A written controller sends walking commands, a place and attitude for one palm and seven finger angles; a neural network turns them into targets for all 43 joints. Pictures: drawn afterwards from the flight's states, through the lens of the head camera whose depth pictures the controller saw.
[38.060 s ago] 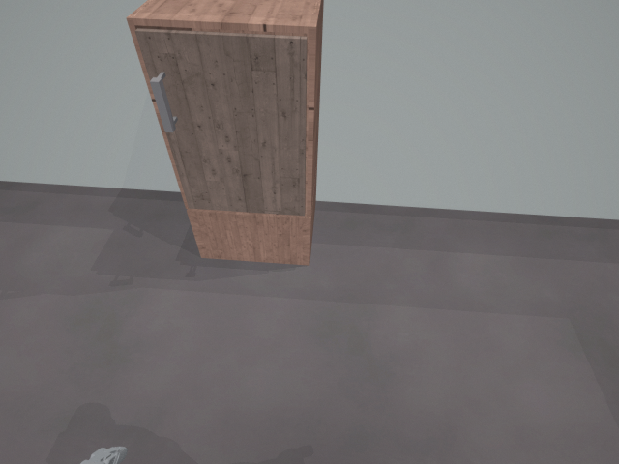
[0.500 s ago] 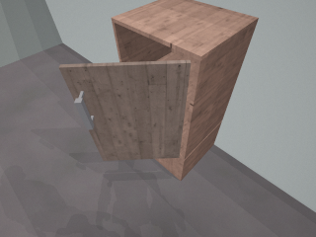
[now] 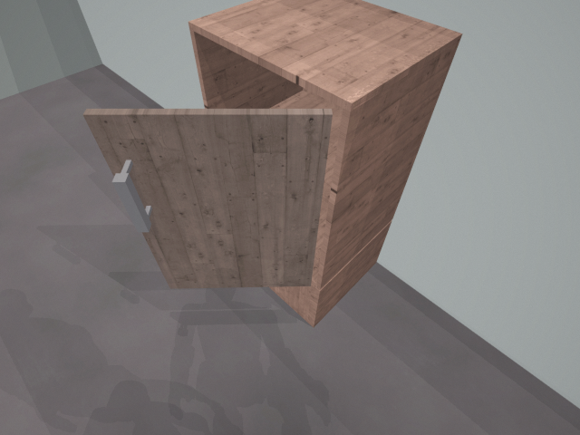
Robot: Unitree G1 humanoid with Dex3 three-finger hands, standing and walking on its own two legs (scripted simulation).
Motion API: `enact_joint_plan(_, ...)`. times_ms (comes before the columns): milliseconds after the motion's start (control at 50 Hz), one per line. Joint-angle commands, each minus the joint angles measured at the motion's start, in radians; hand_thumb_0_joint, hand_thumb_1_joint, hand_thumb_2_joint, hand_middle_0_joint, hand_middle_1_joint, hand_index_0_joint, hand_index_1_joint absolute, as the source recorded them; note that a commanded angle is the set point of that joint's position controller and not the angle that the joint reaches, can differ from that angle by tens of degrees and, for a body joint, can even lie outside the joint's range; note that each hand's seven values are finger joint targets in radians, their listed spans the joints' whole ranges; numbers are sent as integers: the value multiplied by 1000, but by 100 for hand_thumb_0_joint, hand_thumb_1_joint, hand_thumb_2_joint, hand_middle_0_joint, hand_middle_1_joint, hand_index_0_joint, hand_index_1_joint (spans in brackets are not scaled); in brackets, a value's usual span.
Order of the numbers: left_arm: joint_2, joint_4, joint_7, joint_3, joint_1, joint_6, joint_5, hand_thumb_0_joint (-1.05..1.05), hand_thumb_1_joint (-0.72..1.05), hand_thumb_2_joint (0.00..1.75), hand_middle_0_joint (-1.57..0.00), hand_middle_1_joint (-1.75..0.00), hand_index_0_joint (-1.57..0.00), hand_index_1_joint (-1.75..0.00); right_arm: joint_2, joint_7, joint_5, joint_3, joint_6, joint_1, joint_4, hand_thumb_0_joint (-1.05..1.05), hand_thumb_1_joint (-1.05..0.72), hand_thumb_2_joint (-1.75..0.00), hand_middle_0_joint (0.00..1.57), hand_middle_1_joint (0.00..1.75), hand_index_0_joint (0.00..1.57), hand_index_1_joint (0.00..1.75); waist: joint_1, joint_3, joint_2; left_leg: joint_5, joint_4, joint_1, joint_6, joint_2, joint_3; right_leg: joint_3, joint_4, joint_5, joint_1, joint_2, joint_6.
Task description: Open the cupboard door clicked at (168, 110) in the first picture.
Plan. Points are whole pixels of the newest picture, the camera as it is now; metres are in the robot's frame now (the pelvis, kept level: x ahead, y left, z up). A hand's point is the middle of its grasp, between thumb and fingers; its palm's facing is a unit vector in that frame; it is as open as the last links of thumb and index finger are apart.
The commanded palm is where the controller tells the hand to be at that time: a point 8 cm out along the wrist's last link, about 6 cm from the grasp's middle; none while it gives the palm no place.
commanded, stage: come to a stop and stand still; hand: left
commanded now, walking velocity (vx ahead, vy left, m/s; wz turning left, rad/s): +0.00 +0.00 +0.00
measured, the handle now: (136, 197) +0.53 +0.34 -0.04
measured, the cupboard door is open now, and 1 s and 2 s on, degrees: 46 46 46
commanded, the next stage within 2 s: look again from close up in 0.38 s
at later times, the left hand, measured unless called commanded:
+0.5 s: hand out of the picture +0.03 +0.17 -0.17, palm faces +0.01 -0.97 -0.23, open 7.3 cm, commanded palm none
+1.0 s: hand out of the picture +0.01 +0.17 -0.17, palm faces +0.01 -0.98 -0.21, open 7.3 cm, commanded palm none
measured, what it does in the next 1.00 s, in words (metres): stands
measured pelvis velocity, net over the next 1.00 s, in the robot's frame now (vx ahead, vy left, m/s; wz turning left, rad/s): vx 0.00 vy -0.02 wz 0.00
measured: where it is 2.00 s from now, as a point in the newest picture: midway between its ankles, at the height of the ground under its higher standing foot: outside the picture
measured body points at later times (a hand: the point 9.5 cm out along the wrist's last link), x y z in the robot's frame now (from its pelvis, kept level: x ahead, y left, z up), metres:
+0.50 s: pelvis +0.01 -0.02 +0.00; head +0.02 -0.02 +0.45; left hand +0.03 +0.22 -0.15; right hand +0.04 -0.25 -0.16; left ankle -0.02 +0.11 -0.74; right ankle -0.05 -0.09 -0.74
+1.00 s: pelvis +0.00 -0.02 +0.00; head +0.02 -0.02 +0.45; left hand +0.01 +0.22 -0.16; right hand +0.02 -0.25 -0.16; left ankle -0.02 +0.11 -0.74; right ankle -0.05 -0.09 -0.74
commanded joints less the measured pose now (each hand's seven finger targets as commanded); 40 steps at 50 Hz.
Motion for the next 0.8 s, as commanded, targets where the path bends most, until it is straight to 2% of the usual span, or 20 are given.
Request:
enact_joint_plan(0,123,-28,5,25,55,-15,3,0,90,90,-20,-30,-20,-30,-108,-4,-1,-21,-20,40,-33,0,-90,-90,20,30,20,30,2,-6,9,212,-44,39,26,104,-92,103,-72,322,-45,-127,-11)
enact_joint_plan(80,131,-29,6,29,55,-16,3,0,90,90,-20,-30,-20,-30,-110,-6,-1,-22,-19,35,-31,0,-90,-90,20,30,20,30,5,-23,16,231,-38,47,22,106,-86,103,-70,368,-27,-129,-12)
enact_joint_plan(180,133,-31,6,31,53,-16,3,0,90,90,-20,-30,-20,-30,-113,-7,-2,-23,-18,25,-31,0,-90,-90,20,30,20,30,6,-14,4,234,-36,49,20,107,-85,105,-75,393,-27,-130,-10)
enact_joint_plan(220,136,-32,7,34,58,-18,5,0,90,90,-20,-30,-20,-30,-111,-7,-1,-25,-18,23,-32,0,-90,-90,20,30,20,30,7,-12,-17,247,-28,52,19,107,-79,104,-74,440,-22,-130,-6)
enact_joint_plan(240,139,-32,7,33,55,-18,4,0,90,90,-20,-30,-20,-30,-118,-8,-2,-24,-16,22,-31,0,-90,-90,20,30,20,30,5,-15,-5,241,-29,53,17,108,-75,106,-74,449,-21,-133,-6)
enact_joint_plan(340,144,-37,7,36,44,-16,4,0,90,90,-20,-30,-20,-30,-119,-8,-2,-24,-15,19,-29,0,-90,-90,20,30,20,30,5,-6,7,245,-39,52,16,111,-78,104,-80,418,-24,-128,-7)
enact_joint_plan(480,149,-35,6,40,43,-18,3,0,90,90,-20,-30,-20,-30,-125,-10,-3,-24,-16,17,-32,0,-90,-90,20,30,20,30,5,-35,-1,262,-39,68,14,114,-77,107,-79,471,0,-132,-8)
enact_joint_plan(600,145,-33,4,38,45,-16,3,0,90,90,-20,-30,-20,-30,-126,-10,-4,-23,-15,14,-27,0,-90,-90,20,30,20,30,8,-10,13,231,-53,64,13,116,-77,109,-97,405,-21,-130,-9)
enact_joint_plan(720,145,-32,4,39,52,-17,4,0,90,90,-20,-30,-20,-30,-120,-10,-3,-22,-14,15,-26,0,-90,-90,20,30,20,30,11,-3,-12,222,-48,57,12,112,-71,110,-103,435,-15,-129,-1)
enact_joint_plan(780,148,-32,4,39,49,-17,2,0,90,90,-20,-30,-20,-30,-124,-10,-3,-22,-13,21,-23,0,-90,-90,20,30,20,30,8,-16,0,224,-51,62,9,114,-73,108,-100,433,-9,-131,-5)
